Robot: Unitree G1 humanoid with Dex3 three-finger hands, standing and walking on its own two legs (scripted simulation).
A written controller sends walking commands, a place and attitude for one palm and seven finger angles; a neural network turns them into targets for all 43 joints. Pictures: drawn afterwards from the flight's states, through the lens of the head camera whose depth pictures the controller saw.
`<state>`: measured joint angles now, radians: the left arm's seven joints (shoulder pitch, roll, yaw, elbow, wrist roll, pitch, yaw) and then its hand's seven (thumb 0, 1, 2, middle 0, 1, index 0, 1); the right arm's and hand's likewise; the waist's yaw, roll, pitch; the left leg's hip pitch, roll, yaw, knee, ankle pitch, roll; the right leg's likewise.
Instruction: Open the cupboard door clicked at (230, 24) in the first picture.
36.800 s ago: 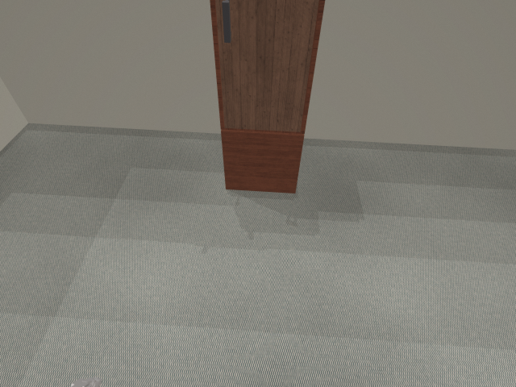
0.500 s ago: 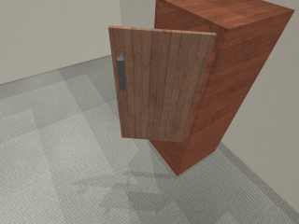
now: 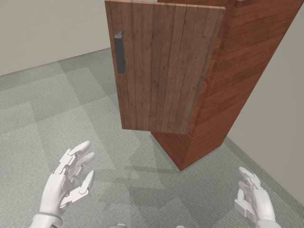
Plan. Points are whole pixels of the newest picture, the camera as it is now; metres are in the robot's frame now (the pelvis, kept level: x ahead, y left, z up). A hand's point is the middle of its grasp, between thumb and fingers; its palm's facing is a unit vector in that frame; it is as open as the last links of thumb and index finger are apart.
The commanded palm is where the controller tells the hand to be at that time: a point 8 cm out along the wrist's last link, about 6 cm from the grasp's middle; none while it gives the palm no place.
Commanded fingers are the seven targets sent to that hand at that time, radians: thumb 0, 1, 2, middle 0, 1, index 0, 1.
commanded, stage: raise the hand with hooked fingers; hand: left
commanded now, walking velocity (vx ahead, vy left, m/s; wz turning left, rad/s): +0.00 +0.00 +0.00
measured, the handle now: (121, 51) +0.60 +0.13 +0.17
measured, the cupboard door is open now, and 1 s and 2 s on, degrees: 53 53 53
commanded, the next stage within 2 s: move the hooked fingers beside the handle in 1.74 s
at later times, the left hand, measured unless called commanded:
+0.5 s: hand (56, 164) +0.24 +0.23 +0.09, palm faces +0.01 -1.00 -0.07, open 11.2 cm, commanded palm +0.21 +0.28 +0.10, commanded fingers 0.00 -0.13 0.46 -0.27 -0.96 -0.27 -0.96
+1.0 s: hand (33, 130) +0.29 +0.27 +0.15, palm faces +0.02 -1.00 -0.06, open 13.8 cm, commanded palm +0.26 +0.32 +0.16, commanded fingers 0.00 -0.50 0.30 -0.30 -1.20 -0.30 -1.20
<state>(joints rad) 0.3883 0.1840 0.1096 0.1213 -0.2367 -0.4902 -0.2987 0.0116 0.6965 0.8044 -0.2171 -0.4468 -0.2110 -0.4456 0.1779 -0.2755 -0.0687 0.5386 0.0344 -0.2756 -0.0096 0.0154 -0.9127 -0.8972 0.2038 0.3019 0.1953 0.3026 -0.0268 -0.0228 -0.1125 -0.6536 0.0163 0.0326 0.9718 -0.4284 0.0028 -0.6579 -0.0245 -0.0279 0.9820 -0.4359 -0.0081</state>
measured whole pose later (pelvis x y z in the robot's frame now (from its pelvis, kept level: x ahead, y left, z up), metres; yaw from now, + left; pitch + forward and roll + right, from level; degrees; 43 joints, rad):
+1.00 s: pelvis +0.04 +0.01 +0.04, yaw +2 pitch +3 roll -2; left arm 0.07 0.41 0.39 0.16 -0.37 -0.09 -0.47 -0.01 -0.44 0.33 -0.30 -1.17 -0.29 -1.16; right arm 0.25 -0.26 0.06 0.57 0.07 -0.25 -0.11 0.01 -0.90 -0.90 0.21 0.30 0.20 0.30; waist 0.02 0.04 -0.06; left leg -0.42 0.02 -0.01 0.75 -0.38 0.01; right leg -0.37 -0.01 -0.07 0.68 -0.36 0.00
